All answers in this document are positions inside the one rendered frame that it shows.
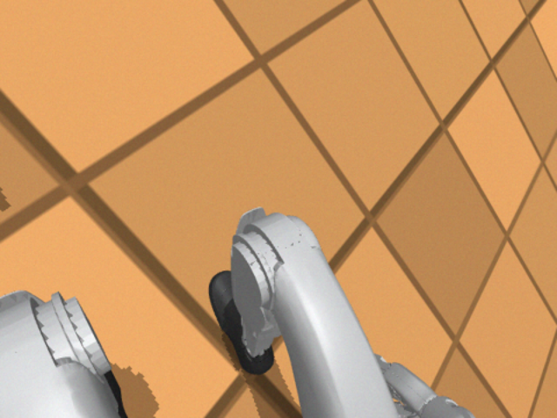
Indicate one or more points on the right robot hand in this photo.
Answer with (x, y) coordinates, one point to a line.
(406, 387)

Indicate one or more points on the left robot foot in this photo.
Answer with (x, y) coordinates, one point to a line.
(116, 391)

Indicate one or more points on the right robot foot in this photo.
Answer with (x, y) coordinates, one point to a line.
(229, 319)

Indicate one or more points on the right robot arm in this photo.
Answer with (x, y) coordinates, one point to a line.
(444, 407)

